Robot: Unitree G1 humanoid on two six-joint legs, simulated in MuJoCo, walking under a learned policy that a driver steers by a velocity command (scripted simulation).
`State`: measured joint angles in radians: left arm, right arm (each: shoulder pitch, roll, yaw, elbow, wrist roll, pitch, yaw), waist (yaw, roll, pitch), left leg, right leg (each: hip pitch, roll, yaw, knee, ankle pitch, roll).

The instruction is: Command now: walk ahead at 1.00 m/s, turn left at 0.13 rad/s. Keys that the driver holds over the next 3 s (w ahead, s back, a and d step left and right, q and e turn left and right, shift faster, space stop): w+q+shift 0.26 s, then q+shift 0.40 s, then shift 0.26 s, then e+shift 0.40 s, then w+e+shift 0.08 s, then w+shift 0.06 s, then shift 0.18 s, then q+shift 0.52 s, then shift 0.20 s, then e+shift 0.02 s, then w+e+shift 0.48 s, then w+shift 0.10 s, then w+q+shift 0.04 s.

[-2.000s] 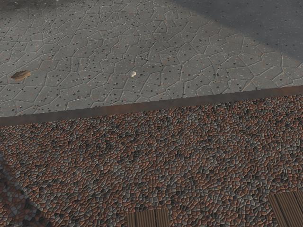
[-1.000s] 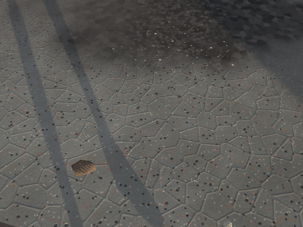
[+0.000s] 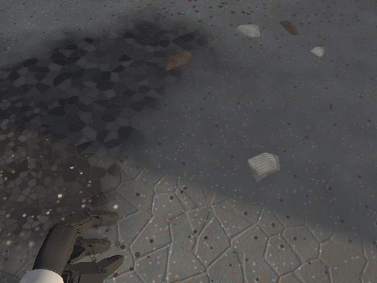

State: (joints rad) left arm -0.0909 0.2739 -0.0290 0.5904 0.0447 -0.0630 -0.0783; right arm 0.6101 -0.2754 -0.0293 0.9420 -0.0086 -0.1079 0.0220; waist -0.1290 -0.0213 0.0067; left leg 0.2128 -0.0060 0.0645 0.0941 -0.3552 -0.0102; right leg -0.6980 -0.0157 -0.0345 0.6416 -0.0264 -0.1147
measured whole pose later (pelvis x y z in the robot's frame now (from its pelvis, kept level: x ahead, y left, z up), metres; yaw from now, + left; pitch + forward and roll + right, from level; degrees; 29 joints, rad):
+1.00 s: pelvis +0.66 +0.04 +0.00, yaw +39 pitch +1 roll -1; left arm 0.15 0.25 0.04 0.67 0.04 -0.05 0.01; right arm 0.14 -0.27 -0.05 0.62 -0.01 0.03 -0.03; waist 0.00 0.03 0.00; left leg -0.32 -0.15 -0.21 0.70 -0.45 0.01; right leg -0.39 0.05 0.07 0.54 -0.17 0.00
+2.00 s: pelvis +0.79 +0.04 +0.02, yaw +26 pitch +2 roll -1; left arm 0.09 0.25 0.06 0.67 0.02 -0.01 0.03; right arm 0.28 -0.31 -0.09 0.71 0.02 0.07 -0.04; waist -0.04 0.02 0.05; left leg -0.59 0.08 0.03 1.08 -0.37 -0.09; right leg -0.29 -0.06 -0.17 0.43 -0.17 -0.01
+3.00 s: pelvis +1.09 +0.11 +0.00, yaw +19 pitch +2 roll +1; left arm 0.28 0.31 0.06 0.77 0.03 -0.02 -0.03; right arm 0.26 -0.29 -0.04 0.76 -0.05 -0.06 0.02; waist 0.01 0.04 0.00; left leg -0.40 0.12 0.01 1.27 -0.32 0.01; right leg -0.35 0.06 -0.09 0.66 -0.34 -0.10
